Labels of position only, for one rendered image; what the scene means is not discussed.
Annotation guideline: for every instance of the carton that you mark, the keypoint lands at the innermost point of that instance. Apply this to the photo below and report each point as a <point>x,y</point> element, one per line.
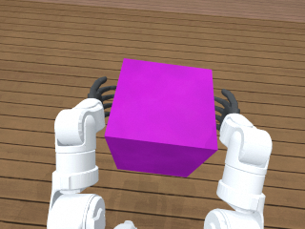
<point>162,119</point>

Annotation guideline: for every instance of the left robot shin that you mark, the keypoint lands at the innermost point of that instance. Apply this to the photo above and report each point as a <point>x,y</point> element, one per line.
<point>129,222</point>

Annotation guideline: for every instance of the robot right upper arm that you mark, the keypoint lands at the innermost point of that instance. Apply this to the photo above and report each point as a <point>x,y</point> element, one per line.
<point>229,219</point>

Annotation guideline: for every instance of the left robot hand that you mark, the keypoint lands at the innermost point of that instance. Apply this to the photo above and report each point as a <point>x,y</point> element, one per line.
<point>96,93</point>

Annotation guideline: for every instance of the right robot forearm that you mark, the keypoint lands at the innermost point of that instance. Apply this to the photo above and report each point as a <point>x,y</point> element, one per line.
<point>247,161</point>

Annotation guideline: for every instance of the left robot forearm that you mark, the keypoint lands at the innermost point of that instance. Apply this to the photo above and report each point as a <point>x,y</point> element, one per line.
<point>75,143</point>

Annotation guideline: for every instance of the right robot hand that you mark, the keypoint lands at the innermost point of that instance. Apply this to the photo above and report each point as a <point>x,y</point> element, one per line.
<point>230,107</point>

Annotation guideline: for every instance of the robot left upper arm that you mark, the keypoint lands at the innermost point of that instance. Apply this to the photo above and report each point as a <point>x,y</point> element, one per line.
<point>78,211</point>

